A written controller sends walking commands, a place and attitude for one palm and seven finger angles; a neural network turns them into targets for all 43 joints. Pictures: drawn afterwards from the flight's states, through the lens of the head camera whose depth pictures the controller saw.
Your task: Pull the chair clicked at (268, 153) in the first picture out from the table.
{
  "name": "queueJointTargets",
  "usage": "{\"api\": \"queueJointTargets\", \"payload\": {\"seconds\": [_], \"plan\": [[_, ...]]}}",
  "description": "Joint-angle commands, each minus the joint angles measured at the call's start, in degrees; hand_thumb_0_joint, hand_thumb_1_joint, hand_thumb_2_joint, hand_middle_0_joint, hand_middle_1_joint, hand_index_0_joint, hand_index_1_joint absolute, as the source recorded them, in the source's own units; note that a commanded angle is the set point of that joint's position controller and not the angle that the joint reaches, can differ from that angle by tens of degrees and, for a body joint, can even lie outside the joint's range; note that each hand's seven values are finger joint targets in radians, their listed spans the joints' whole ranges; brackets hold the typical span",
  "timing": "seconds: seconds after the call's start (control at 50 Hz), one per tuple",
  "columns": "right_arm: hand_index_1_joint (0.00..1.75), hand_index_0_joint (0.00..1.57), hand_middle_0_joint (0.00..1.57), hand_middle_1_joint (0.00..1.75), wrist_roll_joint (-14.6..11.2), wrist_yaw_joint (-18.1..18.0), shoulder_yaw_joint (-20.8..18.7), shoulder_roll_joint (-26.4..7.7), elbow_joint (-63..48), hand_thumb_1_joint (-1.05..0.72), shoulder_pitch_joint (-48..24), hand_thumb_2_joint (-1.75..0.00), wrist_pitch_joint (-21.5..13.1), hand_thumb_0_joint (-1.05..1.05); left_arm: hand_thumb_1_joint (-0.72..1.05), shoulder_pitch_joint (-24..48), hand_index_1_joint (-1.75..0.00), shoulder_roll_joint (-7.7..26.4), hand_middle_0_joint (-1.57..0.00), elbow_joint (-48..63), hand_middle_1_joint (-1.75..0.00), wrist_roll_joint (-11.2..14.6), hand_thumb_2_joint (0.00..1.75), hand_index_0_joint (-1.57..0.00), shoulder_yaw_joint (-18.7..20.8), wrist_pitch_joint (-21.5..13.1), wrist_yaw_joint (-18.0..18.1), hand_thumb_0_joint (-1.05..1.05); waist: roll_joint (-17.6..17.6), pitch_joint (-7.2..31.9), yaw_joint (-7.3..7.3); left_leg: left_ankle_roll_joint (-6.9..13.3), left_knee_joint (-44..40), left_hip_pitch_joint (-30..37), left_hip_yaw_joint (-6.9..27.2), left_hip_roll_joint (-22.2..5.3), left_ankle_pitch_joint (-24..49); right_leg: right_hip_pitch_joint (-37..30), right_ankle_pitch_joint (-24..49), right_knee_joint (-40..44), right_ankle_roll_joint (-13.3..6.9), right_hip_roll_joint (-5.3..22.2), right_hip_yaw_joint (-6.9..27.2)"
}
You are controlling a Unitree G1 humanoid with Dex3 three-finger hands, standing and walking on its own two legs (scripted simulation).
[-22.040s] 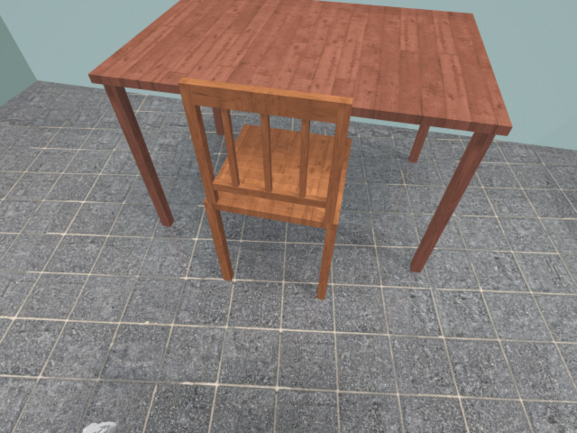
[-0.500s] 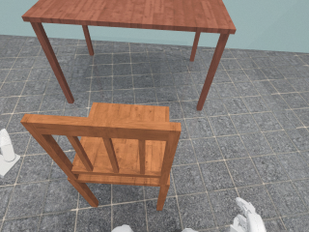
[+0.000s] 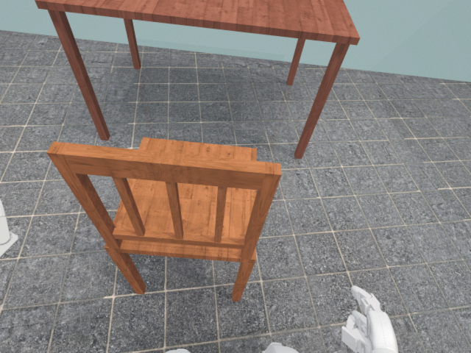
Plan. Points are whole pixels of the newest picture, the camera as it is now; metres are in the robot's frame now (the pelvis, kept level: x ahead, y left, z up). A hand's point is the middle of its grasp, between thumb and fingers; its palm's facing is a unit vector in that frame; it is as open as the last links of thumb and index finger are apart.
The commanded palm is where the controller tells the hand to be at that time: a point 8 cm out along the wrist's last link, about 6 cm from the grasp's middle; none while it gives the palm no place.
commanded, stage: step back with the hand held close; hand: left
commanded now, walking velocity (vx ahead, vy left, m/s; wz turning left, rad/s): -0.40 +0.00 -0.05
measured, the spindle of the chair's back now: (175, 211) +0.40 +0.15 -0.08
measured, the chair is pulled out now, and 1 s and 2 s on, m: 0.60 0.60 0.60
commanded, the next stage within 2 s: stop stepping back and stand still in 0.12 s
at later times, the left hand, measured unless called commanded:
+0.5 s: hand out of the picture +0.10 +0.23 +0.17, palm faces +0.34 -0.81 -0.48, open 7.4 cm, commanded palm +0.04 +0.27 +0.19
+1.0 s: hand out of the picture +0.09 +0.22 +0.17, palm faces +0.39 -0.81 -0.45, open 7.4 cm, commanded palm +0.04 +0.26 +0.19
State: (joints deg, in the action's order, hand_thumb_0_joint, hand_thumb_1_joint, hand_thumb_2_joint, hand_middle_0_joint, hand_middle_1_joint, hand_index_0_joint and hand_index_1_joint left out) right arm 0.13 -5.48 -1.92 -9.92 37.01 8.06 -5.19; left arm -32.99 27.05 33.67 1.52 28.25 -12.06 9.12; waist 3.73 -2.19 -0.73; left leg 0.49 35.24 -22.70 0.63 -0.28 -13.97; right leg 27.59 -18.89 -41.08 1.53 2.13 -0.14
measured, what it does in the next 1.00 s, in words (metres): walks backwards: right foot, then left foot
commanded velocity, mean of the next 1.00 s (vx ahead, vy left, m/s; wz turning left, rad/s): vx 0.03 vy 0.04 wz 0.00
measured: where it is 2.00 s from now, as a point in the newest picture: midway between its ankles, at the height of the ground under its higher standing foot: outside the picture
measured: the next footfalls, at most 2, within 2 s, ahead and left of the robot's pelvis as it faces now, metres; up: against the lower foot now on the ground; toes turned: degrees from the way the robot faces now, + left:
right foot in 0.24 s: -0.06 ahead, -0.17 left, +0.00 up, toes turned -5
left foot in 0.44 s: -0.05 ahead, +0.09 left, +0.00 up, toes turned -3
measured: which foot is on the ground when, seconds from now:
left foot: down 0.00-0.28, up 0.30-0.42, down 0.44-1.00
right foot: up 0.00-0.22, down 0.24-1.00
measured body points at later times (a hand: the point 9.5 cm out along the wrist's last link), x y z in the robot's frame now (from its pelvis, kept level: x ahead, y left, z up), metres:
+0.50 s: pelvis -0.11 -0.02 +0.01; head -0.10 -0.01 +0.46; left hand +0.08 +0.27 +0.19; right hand +0.01 -0.30 -0.07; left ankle -0.09 +0.09 -0.73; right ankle -0.10 -0.17 -0.73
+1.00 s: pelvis -0.11 -0.03 +0.01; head -0.12 -0.02 +0.46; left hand +0.07 +0.26 +0.19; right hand +0.02 -0.28 -0.07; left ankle -0.09 +0.09 -0.73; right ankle -0.10 -0.17 -0.73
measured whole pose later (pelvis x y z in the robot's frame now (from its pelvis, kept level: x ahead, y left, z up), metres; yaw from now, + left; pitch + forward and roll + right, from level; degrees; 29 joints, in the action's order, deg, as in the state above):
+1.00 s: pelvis -0.11 -0.03 +0.01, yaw -3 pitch -1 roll -1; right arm -0.6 -4.6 0.2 -11.5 38.1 13.9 -7.5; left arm -31.5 21.9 25.2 0.9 22.3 -11.0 8.7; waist -0.6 1.1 -0.6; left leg -0.3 28.5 -14.8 1.5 -1.5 -13.4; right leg 12.0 -11.2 -23.7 1.2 0.9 -2.6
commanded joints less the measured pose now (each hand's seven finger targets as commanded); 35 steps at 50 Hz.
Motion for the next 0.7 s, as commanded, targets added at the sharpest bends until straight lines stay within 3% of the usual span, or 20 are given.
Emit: {"api": "queueJointTargets", "payload": {"seconds": [0.0,0.02,0.04,0.08,0.18,0.2,0.22,0.24,0.26,0.28,0.32,0.34,0.38,0.44,0.46,0.48,0.52,0.56,0.64,0.68], "plan": [[0.3,0.2,0.2,0.3,1.0,0.7,-3.0,-8.0,-7.4,-0.9,-0.8,-0.9,-5.6,0.0,0.9,2.6,-0.3,5.2,-0.2,17.3,-0.3,0.9,0.9,-0.2,3.7,-4.2,0.8,0.0,-18.3,10.4,0.07,9.1,-11.8,9.3,12.4,-18.9,41.9,-2.0,-9.5,-14.8,-0.8,-1.0,2.7],[0.3,0.2,0.2,0.3,0.2,1.2,-3.5,-8.8,-6.9,-0.9,-0.1,-0.9,-6.0,0.0,0.9,2.4,-0.3,5.2,-0.2,18.3,-0.3,0.5,0.9,-0.2,3.2,-4.2,0.8,0.0,-17.7,11.9,0.5,7.6,-10.0,14.8,9.0,-17.4,44.4,-0.6,-7.2,-11.0,-0.8,-1.0,0.8],[0.3,0.2,0.2,0.3,-0.2,1.4,-3.6,-8.8,-6.9,-0.9,-0.7,-0.9,-6.1,0.0,0.9,1.8,-0.3,6.6,-0.2,18.5,-0.3,0.6,0.9,-0.2,4.1,-4.0,0.9,0.0,-17.5,12.8,1.15,7.1,-9.4,16.9,8.6,-17.2,43.8,-1.9,-5.9,-6.7,-1.0,-0.7,-0.2],[0.3,0.2,0.2,0.3,0.1,1.7,-2.8,-9.1,-7.0,-0.9,-0.7,-0.9,-7.0,0.0,0.9,0.6,-0.3,5.4,-0.2,15.8,-0.3,1.3,0.9,-0.2,3.4,-3.6,0.4,0.0,-19.3,11.9,0.98,6.1,-11.0,13.7,9.7,-16.6,35.3,-6.3,-3.9,0.9,-1.5,-0.6,-0.9],[0.3,0.2,0.2,0.3,0.2,1.3,-1.7,-9.7,-7.7,-0.9,-2.5,-0.9,-6.9,0.0,0.9,-0.7,-0.3,8.6,-0.2,10.7,-0.3,1.9,0.9,-0.2,6.9,-3.8,-1.0,0.0,-16.0,10.3,1.72,4.3,-10.4,5.5,10.0,-14.5,12.2,-15.7,6.1,17.2,-1.0,-0.9,-3.1],[0.3,0.2,0.2,0.3,-0.2,1.3,-1.5,-9.4,-8.2,-0.9,-2.6,-0.9,-6.9,0.0,0.9,-0.1,-0.3,8.9,-0.2,10.0,-0.3,2.4,0.9,-0.2,7.3,-4.3,-1.4,0.0,-13.6,10.0,1.92,3.5,-9.2,3.7,9.1,-13.1,6.3,-17.3,8.5,19.3,-1.2,-0.4,-3.4],[0.3,0.2,0.2,0.3,-0.6,1.4,-1.5,-9.3,-8.4,-0.9,-1.6,-0.9,-6.4,0.0,0.9,-1.9,-0.3,9.1,-0.2,8.1,-0.3,2.0,0.9,-0.2,7.6,-4.2,-1.6,0.0,-10.6,10.4,1.43,1.6,-6.2,3.8,5.0,-10.3,-2.6,-17.0,8.4,21.4,-1.4,1.2,-2.8],[0.3,0.2,0.2,0.3,-0.7,1.7,-1.4,-8.9,-8.7,-0.9,0.8,-0.9,-5.4,0.0,0.9,-3.4,-0.3,9.2,-0.2,7.7,-0.3,1.6,0.9,-0.2,6.7,-3.7,-1.4,0.0,-4.6,11.6,0.31,0.0,-0.1,4.3,1.6,-5.8,-6.6,-16.1,13.6,23.2,-3.6,5.4,0.7],[0.3,0.2,0.2,0.3,-1.7,1.7,-2.5,-8.6,-9.7,-0.9,2.2,-0.9,-4.4,0.0,0.9,-3.5,-0.3,8.0,-0.2,7.4,-0.3,2.3,0.9,-0.2,4.3,-2.6,-1.5,0.0,10.6,13.4,-0.41,-2.5,12.3,6.3,-2.0,0.1,-9.7,-10.1,9.0,24.9,-8.0,12.2,11.2],[0.3,0.2,0.2,0.3,-2.3,1.5,-2.5,-8.6,-9.8,-0.9,0.6,-0.9,-3.7,0.0,0.9,-2.2,-0.3,8.8,-0.2,8.1,-0.3,2.6,0.9,-0.2,5.0,-1.3,-0.5,0.0,11.3,11.5,-0.38,-2.1,20.3,6.0,0.5,0.4,-7.4,-5.6,8.3,26.5,-11.1,17.6,14.6],[0.3,0.2,0.2,0.3,-2.0,1.2,-0.8,-6.6,-9.7,-0.9,-1.3,-0.9,-2.6,0.0,0.9,-1.2,-0.3,8.9,-0.2,7.6,-0.3,2.4,0.9,-0.2,5.9,-0.2,0.8,0.0,5.7,9.5,-1.56,-0.9,16.6,4.1,2.4,-1.1,-9.6,-7.5,7.0,24.2,-9.6,16.7,9.3],[0.3,0.2,0.2,0.3,-1.8,1.0,-0.3,-7.1,-9.8,-0.9,-1.8,-0.9,-2.5,0.0,0.9,0.0,-0.3,9.5,-0.2,7.2,-0.3,2.2,0.9,-0.2,5.9,-0.1,1.0,0.0,2.4,7.0,-1.8,-0.1,8.3,5.2,2.1,-1.6,-9.4,-6.8,1.4,23.9,-7.7,15.4,7.7],[0.3,0.2,0.2,0.3,-1.5,0.1,-0.4,-8.0,-9.6,-0.9,-1.4,-0.9,-3.7,0.0,0.9,1.3,-0.3,9.7,-0.2,7.0,-0.3,1.1,0.9,-0.2,5.8,-1.5,1.4,0.0,0.6,3.7,-1.27,1.0,-9.1,6.0,1.6,-1.6,-7.7,-10.4,-0.6,21.1,-4.9,10.3,5.2],[0.3,0.2,0.2,0.3,-2.0,0.0,-2.1,-10.1,-10.2,-0.9,-0.1,-0.9,-5.7,0.0,0.9,-0.1,-0.3,8.8,-0.2,8.2,-0.3,0.7,0.9,-0.2,4.8,-2.7,1.0,0.0,-5.4,4.4,0.49,2.9,-15.5,6.8,6.9,-6.7,7.3,-17.3,10.0,16.3,-1.8,3.4,1.6],[0.3,0.2,0.2,0.3,-1.8,0.3,-1.2,-9.1,-9.5,-0.9,-0.4,-0.9,-5.7,0.0,0.9,-2.5,-0.3,8.6,-0.2,6.5,-0.3,0.7,0.9,-0.2,4.8,-2.7,0.6,0.0,-14.3,6.4,0.16,3.0,-18.2,5.9,8.5,-7.4,1.2,-18.1,4.0,15.0,-1.0,3.0,-1.0],[0.3,0.2,0.2,0.3,-1.6,0.4,-1.0,-8.9,-9.8,-0.9,-0.6,-0.9,-5.8,0.0,0.9,-0.5,-0.3,8.7,-0.2,8.4,-0.3,0.1,0.9,-0.2,4.8,-2.8,0.6,0.0,-18.6,4.4,0.22,3.4,-20.8,1.1,9.8,-7.7,-4.9,-19.7,1.8,13.8,-0.7,1.8,-2.4],[0.3,0.2,0.2,0.3,-1.8,0.6,-1.1,-8.9,-9.4,-0.9,0.3,-0.9,-6.7,0.0,0.9,0.9,-0.3,7.5,-0.2,8.3,-0.3,-0.5,0.9,-0.2,3.7,-3.5,0.5,0.0,-16.9,2.3,0.23,3.8,-21.3,-4.4,9.6,-7.5,-15.1,-22.4,2.1,14.7,-0.8,1.3,-2.4],[0.3,0.2,0.2,0.3,-1.9,0.6,-1.2,-9.1,-8.7,-0.9,1.2,-0.9,-7.2,0.0,0.9,1.0,-0.3,7.1,-0.2,6.3,-0.3,-0.4,0.9,-0.2,3.3,-3.6,0.6,0.0,-10.7,2.3,-0.05,3.3,-20.1,-3.7,8.7,-6.3,-17.0,-21.9,1.3,17.6,-1.0,1.3,-1.4],[0.3,0.2,0.2,0.3,-1.7,0.3,-1.4,-9.5,-7.9,-0.9,1.7,-0.9,-6.8,0.0,0.9,2.9,-0.3,7.0,-0.2,3.4,-0.3,-0.6,0.9,-0.2,2.7,-3.3,0.8,0.0,-9.3,1.0,-0.18,3.1,-18.0,-3.4,6.7,-5.3,-22.2,-17.8,-6.0,20.3,-1.9,1.2,0.3],[0.3,0.2,0.2,0.3,-1.2,0.2,-1.2,-9.2,-7.8,-0.9,1.5,-0.9,-6.6,0.0,0.9,4.4,-0.3,6.1,-0.2,3.1,-0.3,-0.6,0.9,-0.2,2.0,-3.1,1.0,0.0,-7.5,1.1,-0.39,3.0,-14.5,-1.4,5.6,-4.2,-19.2,-15.6,-6.8,22.4,-2.8,2.1,2.8]]}}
